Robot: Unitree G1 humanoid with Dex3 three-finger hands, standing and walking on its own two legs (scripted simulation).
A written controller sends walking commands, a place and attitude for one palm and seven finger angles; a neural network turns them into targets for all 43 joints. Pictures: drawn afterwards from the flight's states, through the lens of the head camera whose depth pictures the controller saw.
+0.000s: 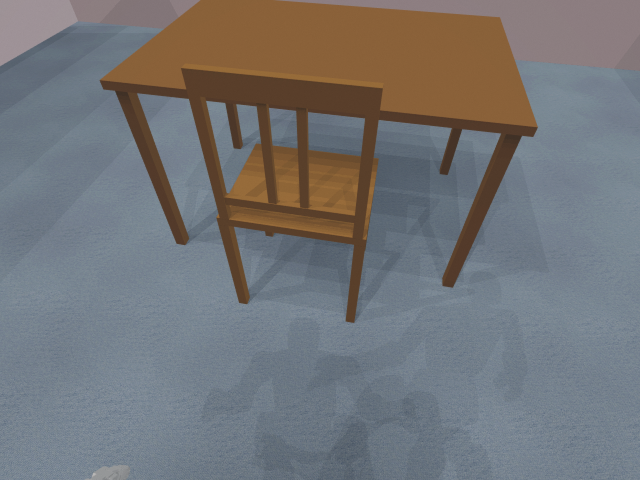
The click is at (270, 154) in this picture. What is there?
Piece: chair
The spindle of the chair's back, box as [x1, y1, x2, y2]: [256, 103, 277, 203]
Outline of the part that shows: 256,103 268,202 276,203 277,197 268,104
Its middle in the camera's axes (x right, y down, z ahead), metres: -0.13 -0.20 +0.94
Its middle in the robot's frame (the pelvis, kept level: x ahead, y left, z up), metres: +0.82 +0.17 -0.09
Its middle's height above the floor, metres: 0.68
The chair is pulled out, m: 0.00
